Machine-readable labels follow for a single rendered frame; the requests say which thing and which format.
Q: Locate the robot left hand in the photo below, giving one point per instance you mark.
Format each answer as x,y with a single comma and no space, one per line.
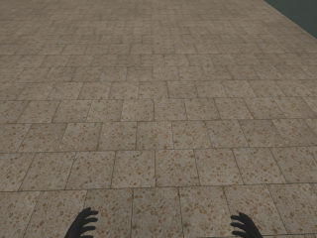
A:
76,228

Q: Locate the robot right hand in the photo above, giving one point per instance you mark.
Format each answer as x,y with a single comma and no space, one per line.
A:
249,226

